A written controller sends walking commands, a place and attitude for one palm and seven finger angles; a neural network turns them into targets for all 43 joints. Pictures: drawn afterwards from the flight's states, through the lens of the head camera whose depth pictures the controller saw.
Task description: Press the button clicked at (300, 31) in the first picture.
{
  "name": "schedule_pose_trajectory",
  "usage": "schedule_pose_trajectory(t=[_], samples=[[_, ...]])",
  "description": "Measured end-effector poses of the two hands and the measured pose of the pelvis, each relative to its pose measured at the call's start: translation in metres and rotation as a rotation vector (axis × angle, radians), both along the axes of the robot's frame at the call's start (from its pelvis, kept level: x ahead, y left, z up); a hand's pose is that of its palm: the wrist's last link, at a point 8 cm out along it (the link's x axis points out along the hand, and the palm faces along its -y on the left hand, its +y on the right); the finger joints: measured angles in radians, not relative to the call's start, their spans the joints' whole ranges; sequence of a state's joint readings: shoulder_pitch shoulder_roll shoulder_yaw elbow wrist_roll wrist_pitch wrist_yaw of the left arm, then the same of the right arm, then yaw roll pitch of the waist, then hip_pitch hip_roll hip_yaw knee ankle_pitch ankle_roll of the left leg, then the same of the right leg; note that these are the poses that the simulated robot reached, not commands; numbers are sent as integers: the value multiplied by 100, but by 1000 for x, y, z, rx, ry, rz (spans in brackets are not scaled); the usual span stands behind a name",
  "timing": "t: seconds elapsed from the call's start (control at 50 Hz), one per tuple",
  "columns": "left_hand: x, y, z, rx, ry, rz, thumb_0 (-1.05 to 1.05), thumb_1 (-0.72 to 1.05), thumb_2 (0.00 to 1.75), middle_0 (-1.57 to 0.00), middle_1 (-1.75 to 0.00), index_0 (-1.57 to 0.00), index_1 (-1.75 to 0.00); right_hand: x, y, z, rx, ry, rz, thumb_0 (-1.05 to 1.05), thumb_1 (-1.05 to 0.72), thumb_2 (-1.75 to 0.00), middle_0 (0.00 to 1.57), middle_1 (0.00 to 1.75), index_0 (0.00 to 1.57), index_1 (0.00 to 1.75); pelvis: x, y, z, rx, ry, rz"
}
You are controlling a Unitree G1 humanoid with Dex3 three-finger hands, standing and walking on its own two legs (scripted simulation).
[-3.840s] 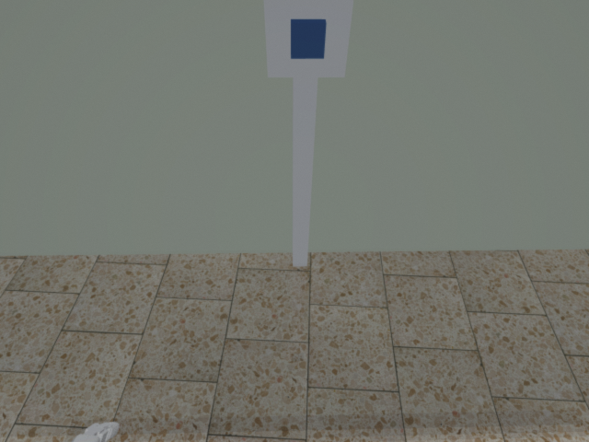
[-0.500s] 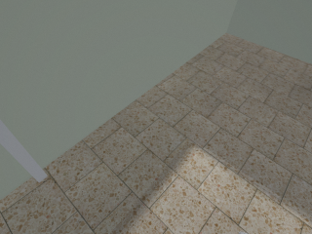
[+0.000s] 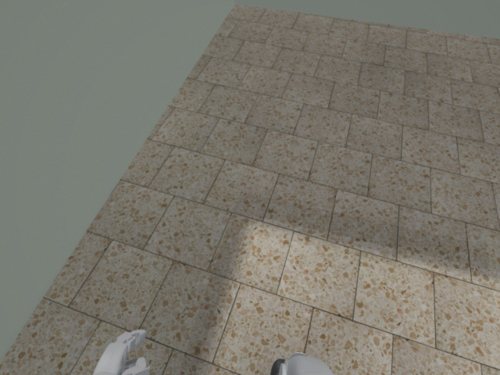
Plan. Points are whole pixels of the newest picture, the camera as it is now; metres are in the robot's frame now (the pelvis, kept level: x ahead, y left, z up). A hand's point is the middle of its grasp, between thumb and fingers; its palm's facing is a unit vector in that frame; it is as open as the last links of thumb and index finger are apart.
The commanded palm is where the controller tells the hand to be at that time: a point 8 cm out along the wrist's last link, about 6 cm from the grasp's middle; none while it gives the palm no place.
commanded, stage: turn to face it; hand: left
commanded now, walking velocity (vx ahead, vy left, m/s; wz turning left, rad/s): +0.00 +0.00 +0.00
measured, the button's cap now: out of the picture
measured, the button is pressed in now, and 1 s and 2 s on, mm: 0 0 0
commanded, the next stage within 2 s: none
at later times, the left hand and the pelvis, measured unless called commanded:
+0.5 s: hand out of the picture +0.11 +0.24 -0.17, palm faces +0.19 -0.97 -0.15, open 7.3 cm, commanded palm none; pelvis +0.05 +0.04 +0.02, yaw +8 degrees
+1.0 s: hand out of the picture +0.08 +0.22 -0.13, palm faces +0.43 -0.86 -0.26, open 7.4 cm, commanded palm none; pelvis +0.05 -0.01 +0.02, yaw +25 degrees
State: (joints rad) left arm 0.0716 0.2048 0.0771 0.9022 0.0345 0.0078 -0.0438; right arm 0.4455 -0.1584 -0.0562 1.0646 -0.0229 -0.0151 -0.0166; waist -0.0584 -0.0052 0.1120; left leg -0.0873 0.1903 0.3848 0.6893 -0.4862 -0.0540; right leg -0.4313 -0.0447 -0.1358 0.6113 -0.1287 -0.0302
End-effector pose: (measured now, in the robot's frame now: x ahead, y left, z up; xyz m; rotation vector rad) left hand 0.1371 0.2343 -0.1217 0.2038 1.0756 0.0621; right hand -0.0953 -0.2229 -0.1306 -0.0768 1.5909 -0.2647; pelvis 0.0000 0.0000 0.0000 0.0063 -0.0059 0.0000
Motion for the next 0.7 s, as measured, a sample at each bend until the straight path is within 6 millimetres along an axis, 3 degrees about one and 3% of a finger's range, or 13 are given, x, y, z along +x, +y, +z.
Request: schedule_pose_trajectory(t=[0.04, 0.1, 0.2, 0.3, 0.44, 0.6, 0.7], samples=[[22, -9, -2, 8, -42, -14, 0, 91, 90, -20, -30, -20, -30, 12, -7, -9, 2, 5, -13, 1, -91, -90, 20, 30, 21, 30, 8, -5, -6, -6, -6, -17], [33, -16, 2, 16, -43, -20, 0, 90, 90, -20, -30, -20, -30, 52, -16, -11, -20, -69, -4, 1, -91, -90, 20, 30, 20, 30, 17, -6, -2, -14, -23, -32], [32, -22, 9, 6, -10, -20, 0, 90, 90, -20, -30, -20, -30, 127, -16, -1, -38, -249, 44, 1, -91, -90, 19, 30, 20, 30, 33, -1, 10, -26, -21, -22], [24, -17, 2, -62, -19, 56, 0, 90, 90, -20, -30, -20, -30, 173, 3, 8, -30, -313, 124, 0, -92, -90, 19, 30, 20, 30, 46, 10, 10, -51, -30, 35], [-19, 28, -22, -85, 62, 227, -1, 91, 90, -20, -30, -20, -30, 203, 26, 18, -63, -301, 249, 0, -92, -90, 20, 30, 20, 30, 54, 35, 6, -63, -10, 118], [-85, 77, -2, 5, 221, 344, 0, 91, 90, -20, -30, -20, -30, 222, 42, 37, -54, -271, 320, 0, -91, -90, 20, 30, 21, 30, 58, 47, 27, -68, 37, 188], [-103, 85, 5, 36, 234, 406, 0, 91, 90, -20, -30, -20, -30, 236, 39, 38, -51, -269, 369, 0, -91, -90, 20, 30, 21, 30, 59, 44, 29, -69, 37, 244]])
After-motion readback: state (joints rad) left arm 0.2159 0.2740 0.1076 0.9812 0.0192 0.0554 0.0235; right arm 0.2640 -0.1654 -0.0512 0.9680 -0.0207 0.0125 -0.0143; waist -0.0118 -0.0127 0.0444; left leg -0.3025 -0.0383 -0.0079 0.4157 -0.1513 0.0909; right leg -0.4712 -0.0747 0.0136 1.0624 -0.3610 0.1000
